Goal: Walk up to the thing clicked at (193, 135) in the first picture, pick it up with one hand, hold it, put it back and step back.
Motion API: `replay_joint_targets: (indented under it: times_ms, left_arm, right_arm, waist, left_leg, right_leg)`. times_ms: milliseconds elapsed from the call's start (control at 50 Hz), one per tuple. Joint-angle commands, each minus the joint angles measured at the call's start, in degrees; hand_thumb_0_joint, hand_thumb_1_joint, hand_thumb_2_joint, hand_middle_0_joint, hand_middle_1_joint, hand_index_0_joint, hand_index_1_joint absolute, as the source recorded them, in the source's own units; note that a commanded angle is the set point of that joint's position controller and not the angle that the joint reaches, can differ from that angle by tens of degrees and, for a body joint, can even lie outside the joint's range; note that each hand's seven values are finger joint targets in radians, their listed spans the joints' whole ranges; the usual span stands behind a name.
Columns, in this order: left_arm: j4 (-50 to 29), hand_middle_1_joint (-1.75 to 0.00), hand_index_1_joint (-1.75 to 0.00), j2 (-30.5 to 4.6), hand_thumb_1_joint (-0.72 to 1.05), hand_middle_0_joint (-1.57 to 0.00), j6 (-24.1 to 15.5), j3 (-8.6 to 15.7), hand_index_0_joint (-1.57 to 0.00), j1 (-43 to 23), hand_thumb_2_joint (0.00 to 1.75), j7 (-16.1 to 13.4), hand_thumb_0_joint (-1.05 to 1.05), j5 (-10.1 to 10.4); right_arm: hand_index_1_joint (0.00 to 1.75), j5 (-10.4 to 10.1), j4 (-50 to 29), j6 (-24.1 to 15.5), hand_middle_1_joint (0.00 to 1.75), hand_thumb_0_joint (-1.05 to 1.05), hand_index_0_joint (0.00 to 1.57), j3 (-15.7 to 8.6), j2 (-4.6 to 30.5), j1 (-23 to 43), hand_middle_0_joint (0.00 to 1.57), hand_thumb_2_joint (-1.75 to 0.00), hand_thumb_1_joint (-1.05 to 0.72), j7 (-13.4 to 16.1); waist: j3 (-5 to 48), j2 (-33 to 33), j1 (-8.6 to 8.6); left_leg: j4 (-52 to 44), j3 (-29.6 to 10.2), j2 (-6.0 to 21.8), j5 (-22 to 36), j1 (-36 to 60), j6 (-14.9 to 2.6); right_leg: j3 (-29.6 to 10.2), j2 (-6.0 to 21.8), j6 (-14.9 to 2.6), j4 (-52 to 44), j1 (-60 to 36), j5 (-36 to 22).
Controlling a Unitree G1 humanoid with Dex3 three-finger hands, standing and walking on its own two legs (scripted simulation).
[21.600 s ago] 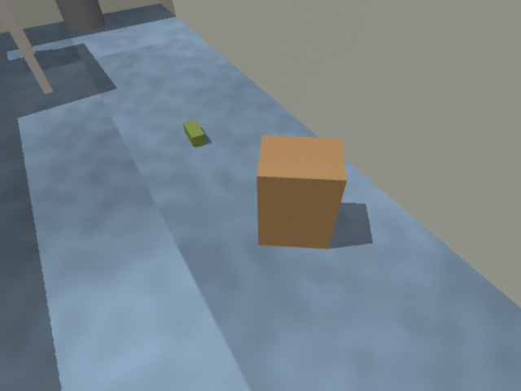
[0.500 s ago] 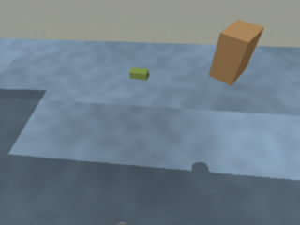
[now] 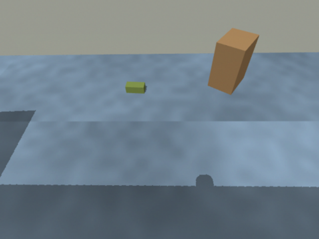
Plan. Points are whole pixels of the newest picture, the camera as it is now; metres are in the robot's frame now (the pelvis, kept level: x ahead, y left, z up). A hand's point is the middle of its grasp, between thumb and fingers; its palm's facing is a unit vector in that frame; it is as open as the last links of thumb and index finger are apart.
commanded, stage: walk up
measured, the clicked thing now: (135, 87) +1.54 +0.23 -0.73
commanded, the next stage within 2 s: stand in 0.32 s
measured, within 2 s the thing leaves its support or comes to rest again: neither
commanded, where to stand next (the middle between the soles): +0.06 +0.02 m, yaw +1 degrees
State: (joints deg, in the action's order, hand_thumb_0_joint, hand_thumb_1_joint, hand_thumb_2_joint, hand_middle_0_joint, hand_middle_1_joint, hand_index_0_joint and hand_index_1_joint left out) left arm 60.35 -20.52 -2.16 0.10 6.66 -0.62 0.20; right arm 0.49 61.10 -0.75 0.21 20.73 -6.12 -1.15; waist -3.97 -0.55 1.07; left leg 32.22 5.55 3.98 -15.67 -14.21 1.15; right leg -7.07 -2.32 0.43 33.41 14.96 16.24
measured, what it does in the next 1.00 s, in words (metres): stands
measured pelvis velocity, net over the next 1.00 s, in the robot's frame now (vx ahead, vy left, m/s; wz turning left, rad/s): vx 0.01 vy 0.01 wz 0.03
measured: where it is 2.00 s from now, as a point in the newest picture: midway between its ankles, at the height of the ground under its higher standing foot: outside the picture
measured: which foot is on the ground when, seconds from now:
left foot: down 0.00-1.00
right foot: down 0.00-1.00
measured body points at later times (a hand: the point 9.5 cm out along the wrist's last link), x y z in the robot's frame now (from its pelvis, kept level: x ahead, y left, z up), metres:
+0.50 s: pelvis +0.01 +0.01 +0.01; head +0.02 +0.00 +0.46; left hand +0.12 +0.30 -0.11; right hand +0.09 -0.30 -0.12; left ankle +0.02 +0.13 -0.73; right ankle +0.02 -0.13 -0.73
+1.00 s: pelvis +0.01 +0.01 +0.02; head +0.03 +0.01 +0.47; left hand +0.08 +0.31 -0.12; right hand +0.10 -0.29 -0.12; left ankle +0.02 +0.13 -0.73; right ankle +0.02 -0.13 -0.73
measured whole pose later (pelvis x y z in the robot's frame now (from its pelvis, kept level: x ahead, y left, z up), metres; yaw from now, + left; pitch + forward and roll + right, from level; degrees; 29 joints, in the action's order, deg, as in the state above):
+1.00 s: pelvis +0.01 +0.01 +0.02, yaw +2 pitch -2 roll +0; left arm 65.7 -19.7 -0.8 0.5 5.8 -0.1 -0.4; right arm 0.9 65.7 -0.6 -1.0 19.7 -4.3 -0.5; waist -3.1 0.1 0.9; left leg 19.4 4.4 2.2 -9.8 -7.6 0.7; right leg -5.7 -0.3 1.4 19.4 7.1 10.5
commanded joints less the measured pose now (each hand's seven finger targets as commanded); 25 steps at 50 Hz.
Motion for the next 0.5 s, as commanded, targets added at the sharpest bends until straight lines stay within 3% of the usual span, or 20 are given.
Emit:
replay_joint_targets:
  times_ms: [0,80,280,300,340,420,480]
  left_arm:
    - [-1.79,-0.3,-0.3,-12.4,0.9,-0.2,-0.96,2.53,-0.2,-2.58,0.9,-0.72,0.0,0.02]
    - [-1.03,-0.3,-0.3,-12.39,0.9,-0.2,-0.79,2.29,-0.2,-4.46,0.9,-0.68,0.0,-0.27]
    - [-0.14,-0.3,-0.3,-12.39,0.9,-0.2,-0.52,2.27,-0.2,-4.87,0.9,-0.7,0.0,-0.55]
    - [0.68,-0.3,-0.3,-12.09,0.9,-0.2,-0.46,2.35,-0.2,-5.86,0.9,-0.43,0.0,-0.47]
    - [1.07,-0.3,-0.3,-11.92,0.9,-0.2,-0.32,2.29,-0.2,-4.48,0.9,-0.23,0.0,-0.31]
    - [1.59,-0.3,-0.3,-11.83,0.9,-0.2,0.02,2.6,-0.2,-5.82,0.9,-0.24,0.0,-0.23]
    - [1.75,-0.3,-0.3,-11.62,0.9,-0.2,0.17,2.64,-0.2,-5.79,0.9,-0.09,0.0,-0.37]
  right_arm:
    - [0.3,-0.5,-2.6,-1.01,0.3,0.0,0.2,-3.35,13.29,4.34,0.2,-0.9,-0.9,0.74]
    - [0.3,-0.47,-1.66,-0.54,0.3,0.0,0.2,-3.59,12.84,5.39,0.2,-0.9,-0.9,0.68]
    - [0.3,-0.35,-0.69,-0.39,0.3,0.0,0.2,-4.02,12.73,6.88,0.2,-0.9,-0.9,0.47]
    - [0.3,-0.18,-0.43,-0.51,0.3,0.0,0.2,-3.5,11.71,6.45,0.2,-0.9,-0.9,0.75]
    - [0.3,-0.21,-0.25,-0.76,0.3,0.0,0.2,-3.63,12.13,7.16,0.2,-0.9,-0.9,0.95]
    - [0.3,-0.09,0.54,-0.93,0.3,0.0,0.2,-3.52,11.93,6.1,0.2,-0.9,-0.9,1.25]
    - [0.3,0.05,0.83,-0.96,0.3,0.0,0.2,-3.48,11.65,6.03,0.2,-0.9,-0.9,1.27]
  waist:
    - [6.71,-0.09,-0.27]
    - [5.74,1.75,0.24]
    - [6.65,1.1,0.15]
    - [8.2,1.79,0.47]
    - [8.08,1.54,-0.09]
    - [8.36,1.09,0.24]
    - [7.29,0.59,0.04]
  left_leg:
    - [-8.52,-6.92,5.67,4.16,5.69,-4.16]
    - [-9.35,-5.76,5.04,2.15,7.07,-3.72]
    - [-11.04,-4.36,5.41,4.05,11.17,-3.75]
    - [-13.14,-6.64,5.39,7.38,9.56,-3.16]
    - [-12.9,-5.76,5.11,12.03,12.97,-2.59]
    - [-14.37,-6.11,5.16,13.38,12.52,-2.32]
    - [-15.62,-6.09,4.88,9.32,11.49,-2.07]
  right_leg:
    - [-4.8,5.23,-2.96,-6.36,-0.84,-14.83]
    - [-6.15,5.72,-2.99,-8.55,0.4,-13.85]
    - [-6.01,5.71,-2.41,-10.47,0.13,-15.86]
    - [-4.53,7.11,-1.99,-11.75,-3.58,-17.67]
    - [-4.62,7.04,-1.64,-12.47,-2.59,-20.58]
    - [-3.77,7.5,-1.7,-13.45,-5.4,-20.87]
    - [-3.61,7.57,-1.66,-14.99,-5.38,-16.95]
